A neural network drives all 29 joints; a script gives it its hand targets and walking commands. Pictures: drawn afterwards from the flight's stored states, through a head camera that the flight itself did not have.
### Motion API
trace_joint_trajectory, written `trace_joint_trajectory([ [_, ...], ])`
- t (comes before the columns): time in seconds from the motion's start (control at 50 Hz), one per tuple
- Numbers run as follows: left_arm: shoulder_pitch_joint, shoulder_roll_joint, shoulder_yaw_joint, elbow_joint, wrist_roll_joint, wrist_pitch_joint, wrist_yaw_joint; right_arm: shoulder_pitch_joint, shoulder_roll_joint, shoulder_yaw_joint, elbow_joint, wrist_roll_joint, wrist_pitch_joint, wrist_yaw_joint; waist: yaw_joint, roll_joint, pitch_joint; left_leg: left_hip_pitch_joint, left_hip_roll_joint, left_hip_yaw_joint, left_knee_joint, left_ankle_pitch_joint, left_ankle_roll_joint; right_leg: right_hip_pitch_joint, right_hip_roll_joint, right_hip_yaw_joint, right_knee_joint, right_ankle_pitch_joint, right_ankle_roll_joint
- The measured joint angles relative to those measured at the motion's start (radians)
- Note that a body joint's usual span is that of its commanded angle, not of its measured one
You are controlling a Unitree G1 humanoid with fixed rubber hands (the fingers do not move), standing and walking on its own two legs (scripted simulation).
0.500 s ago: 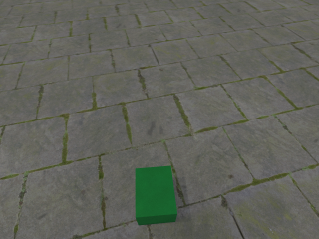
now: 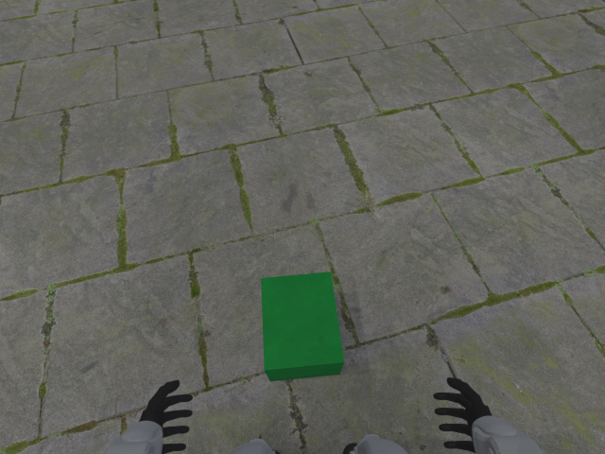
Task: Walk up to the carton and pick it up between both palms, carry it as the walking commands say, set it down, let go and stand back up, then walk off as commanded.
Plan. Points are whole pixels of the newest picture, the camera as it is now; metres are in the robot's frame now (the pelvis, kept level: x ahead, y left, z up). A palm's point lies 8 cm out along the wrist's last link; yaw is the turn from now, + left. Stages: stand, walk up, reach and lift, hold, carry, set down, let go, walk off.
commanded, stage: reach and lift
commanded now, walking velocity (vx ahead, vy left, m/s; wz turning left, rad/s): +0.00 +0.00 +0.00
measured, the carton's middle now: (300, 326) +0.46 +0.03 -0.67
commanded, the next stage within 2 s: none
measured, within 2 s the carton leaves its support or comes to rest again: neither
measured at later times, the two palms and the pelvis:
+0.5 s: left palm (176, 372) +0.24 +0.22 -0.15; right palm (443, 361) +0.25 -0.21 -0.15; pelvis -0.06 +0.00 -0.06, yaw +0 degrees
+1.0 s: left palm (195, 292) +0.39 +0.22 -0.19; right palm (405, 287) +0.39 -0.18 -0.19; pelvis -0.07 +0.00 -0.09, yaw +1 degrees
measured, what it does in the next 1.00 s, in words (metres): lowers itself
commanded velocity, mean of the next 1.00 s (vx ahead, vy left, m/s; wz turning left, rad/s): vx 0.00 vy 0.00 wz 0.00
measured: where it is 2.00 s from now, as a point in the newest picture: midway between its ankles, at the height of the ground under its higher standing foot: outside the picture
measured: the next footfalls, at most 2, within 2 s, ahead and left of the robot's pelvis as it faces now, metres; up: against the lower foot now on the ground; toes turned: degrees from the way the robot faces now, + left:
none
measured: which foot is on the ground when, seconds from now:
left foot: down 0.00-1.00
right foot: down 0.00-1.00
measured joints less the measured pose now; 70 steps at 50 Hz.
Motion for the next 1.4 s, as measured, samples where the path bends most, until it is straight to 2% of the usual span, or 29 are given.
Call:
trace_joint_trajectory([
  [0.12, 0.001, -0.037, 0.042, -0.064, 0.011, -0.094, 0.001, -0.015, 0.015, -0.027, -0.054, -0.027, -0.095, 0.021, -0.009, -0.007, 0.027, -0.155, -0.004, 0.010, 0.158, -0.052, 0.007, -0.162, -0.005, 0.018, 0.162, -0.049, 0.010],
  [0.3, -0.155, -0.035, 0.034, -0.086, -0.022, -0.060, 0.029, -0.192, -0.003, -0.041, -0.061, 0.007, -0.058, 0.008, -0.004, -0.013, 0.063, -0.283, -0.017, 0.012, 0.314, -0.089, 0.014, -0.293, -0.014, 0.030, 0.327, -0.091, 0.017],
  [0.44, -0.351, -0.003, 0.061, -0.011, -0.040, -0.042, 0.039, -0.391, -0.006, -0.067, 0.008, 0.020, -0.039, -0.013, -0.006, -0.010, 0.102, -0.362, -0.015, 0.001, 0.375, -0.086, 0.010, -0.367, -0.010, 0.024, 0.382, -0.087, 0.012],
  [0.56, -0.533, 0.022, 0.096, 0.079, -0.047, -0.068, 0.036, -0.557, 0.006, -0.098, 0.077, 0.021, -0.056, -0.042, -0.004, -0.013, 0.111, -0.458, -0.012, -0.007, 0.406, -0.072, 0.004, -0.459, -0.004, 0.019, 0.408, -0.073, 0.007],
  [0.68, -0.679, 0.033, 0.139, 0.156, -0.041, -0.131, 0.025, -0.693, 0.028, -0.134, 0.132, 0.020, -0.106, -0.079, -0.004, -0.017, 0.100, -0.571, -0.009, -0.013, 0.427, -0.059, 0.000, -0.571, 0.001, 0.017, 0.427, -0.059, 0.005],
  [0.9, -0.906, 0.073, 0.202, 0.307, -0.056, -0.291, 0.025, -0.913, 0.020, -0.174, 0.248, 0.042, -0.255, -0.126, -0.007, -0.020, 0.052, -0.767, -0.018, -0.021, 0.448, -0.044, -0.002, -0.766, 0.002, 0.022, 0.450, -0.047, 0.008],
  [1.06, -1.079, 0.105, 0.222, 0.408, -0.066, -0.374, 0.024, -1.042, -0.008, -0.207, 0.308, 0.042, -0.336, -0.123, -0.004, -0.024, 0.015, -0.893, -0.023, -0.029, 0.455, -0.034, -0.002, -0.889, 0.005, 0.024, 0.453, -0.037, 0.010],
  [1.16, -1.165, 0.107, 0.249, 0.425, -0.050, -0.398, 0.027, -1.131, -0.015, -0.235, 0.321, 0.022, -0.360, -0.116, -0.002, -0.018, 0.007, -0.956, -0.025, -0.032, 0.451, -0.025, 0.000, -0.949, 0.009, 0.028, 0.446, -0.027, 0.014],
  [1.32, -1.147, 0.076, 0.300, 0.368, 0.009, -0.418, 0.014, -1.120, 0.006, -0.285, 0.282, -0.022, -0.385, -0.098, -0.005, -0.016, -0.010, -1.003, -0.031, -0.034, 0.430, -0.014, 0.001, -0.997, 0.014, 0.040, 0.424, -0.015, 0.019],
  [1.4, -1.139, 0.076, 0.317, 0.377, 0.024, -0.419, 0.005, -1.115, 0.006, -0.302, 0.295, -0.031, -0.386, -0.091, -0.004, -0.019, -0.024, -1.044, -0.032, -0.032, 0.462, -0.025, 0.000, -1.041, 0.017, 0.047, 0.459, -0.026, 0.021],
])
